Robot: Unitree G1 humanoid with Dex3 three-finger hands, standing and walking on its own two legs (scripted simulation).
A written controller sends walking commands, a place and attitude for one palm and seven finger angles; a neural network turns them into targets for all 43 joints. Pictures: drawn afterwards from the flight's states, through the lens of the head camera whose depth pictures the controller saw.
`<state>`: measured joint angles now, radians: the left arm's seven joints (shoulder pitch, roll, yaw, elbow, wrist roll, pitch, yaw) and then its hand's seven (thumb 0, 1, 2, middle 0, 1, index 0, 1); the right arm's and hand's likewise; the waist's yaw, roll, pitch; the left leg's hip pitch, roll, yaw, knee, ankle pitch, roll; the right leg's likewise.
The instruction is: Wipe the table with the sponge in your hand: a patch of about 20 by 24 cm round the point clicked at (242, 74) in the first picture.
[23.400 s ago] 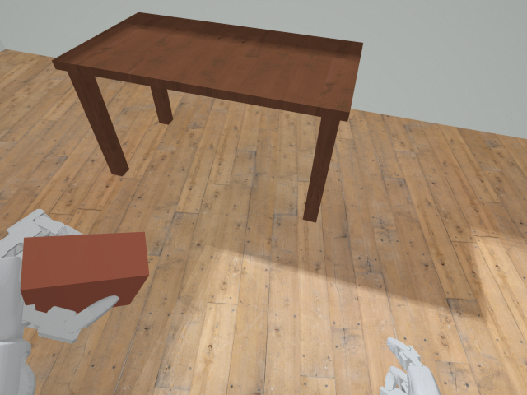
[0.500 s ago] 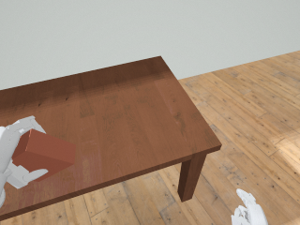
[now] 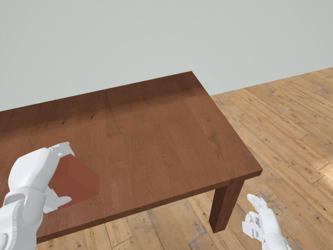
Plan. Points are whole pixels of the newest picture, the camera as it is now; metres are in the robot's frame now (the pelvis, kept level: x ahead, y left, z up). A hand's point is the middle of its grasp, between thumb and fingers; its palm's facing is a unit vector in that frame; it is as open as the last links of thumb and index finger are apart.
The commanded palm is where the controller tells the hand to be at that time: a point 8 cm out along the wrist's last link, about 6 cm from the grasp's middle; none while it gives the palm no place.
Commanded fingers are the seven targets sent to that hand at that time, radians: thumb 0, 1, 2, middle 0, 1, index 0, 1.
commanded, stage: turn the palm down, sponge in hand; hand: left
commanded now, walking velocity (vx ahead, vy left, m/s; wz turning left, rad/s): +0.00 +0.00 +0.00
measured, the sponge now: (65, 188) +0.21 +0.28 +0.06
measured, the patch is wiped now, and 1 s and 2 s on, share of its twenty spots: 0.00 0.00 0.00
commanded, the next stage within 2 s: move the sponge above the wiping area in 0.80 s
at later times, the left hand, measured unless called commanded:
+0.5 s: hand (53, 174) +0.22 +0.30 +0.10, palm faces +0.01 -0.08 -1.00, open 9.6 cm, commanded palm +0.19 +0.29 +0.16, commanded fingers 0.00 0.10 1.30 -1.20 -1.60 -1.20 -1.60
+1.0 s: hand (60, 175) +0.22 +0.28 +0.09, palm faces +0.01 -0.08 -1.00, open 9.6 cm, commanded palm +0.20 +0.28 +0.16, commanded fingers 0.00 0.10 1.30 -1.20 -1.60 -1.20 -1.60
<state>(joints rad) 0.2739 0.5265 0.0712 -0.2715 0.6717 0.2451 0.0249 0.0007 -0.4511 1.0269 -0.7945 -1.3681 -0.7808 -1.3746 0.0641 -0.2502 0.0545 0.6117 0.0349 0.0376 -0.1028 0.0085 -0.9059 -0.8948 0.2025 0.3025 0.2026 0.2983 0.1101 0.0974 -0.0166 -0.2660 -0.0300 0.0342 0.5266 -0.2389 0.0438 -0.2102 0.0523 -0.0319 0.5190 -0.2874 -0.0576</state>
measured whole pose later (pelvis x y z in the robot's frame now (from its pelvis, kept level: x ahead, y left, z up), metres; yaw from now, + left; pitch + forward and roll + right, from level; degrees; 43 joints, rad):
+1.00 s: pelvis +0.00 +0.00 +0.01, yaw +0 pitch -3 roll +0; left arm 0.15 0.48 -0.04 -0.13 0.90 0.33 0.01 0.00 -0.45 1.03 -0.79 -1.37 -0.78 -1.37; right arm -0.01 -0.27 0.05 0.68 0.03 0.06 -0.05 0.01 -0.91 -0.90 0.20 0.30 0.20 0.30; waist 0.14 0.11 0.01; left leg -0.16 -0.03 0.03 0.40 -0.18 0.04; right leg -0.11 0.06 -0.02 0.39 -0.23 -0.07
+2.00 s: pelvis +0.01 +0.00 +0.01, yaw +0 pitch +0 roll +0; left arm 0.06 0.41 -0.10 0.11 0.95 0.29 0.11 0.00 -0.45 1.03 -0.79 -1.37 -0.78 -1.38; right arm 0.02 -0.26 0.01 0.70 0.04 0.05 -0.05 0.01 -0.91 -0.90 0.20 0.30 0.20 0.30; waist 0.12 0.09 -0.03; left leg -0.24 -0.04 0.03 0.45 -0.22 0.05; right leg -0.18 0.05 -0.02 0.43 -0.26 -0.06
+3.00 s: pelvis +0.02 -0.01 +0.00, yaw -1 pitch +1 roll +0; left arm 0.05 0.38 -0.09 0.27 0.96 0.27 0.20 0.00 -0.45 1.03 -0.79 -1.37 -0.78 -1.38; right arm 0.07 -0.27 -0.02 0.72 0.06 0.07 -0.04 0.01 -0.91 -0.90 0.20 0.30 0.20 0.30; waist 0.09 0.07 -0.06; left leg -0.27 -0.02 0.03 0.49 -0.24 0.03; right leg -0.22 0.07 -0.02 0.47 -0.28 -0.08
